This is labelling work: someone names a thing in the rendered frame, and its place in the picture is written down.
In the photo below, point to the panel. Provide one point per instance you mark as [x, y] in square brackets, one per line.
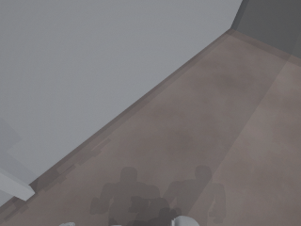
[15, 186]

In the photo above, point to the right robot thigh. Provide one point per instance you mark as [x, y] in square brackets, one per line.
[183, 221]

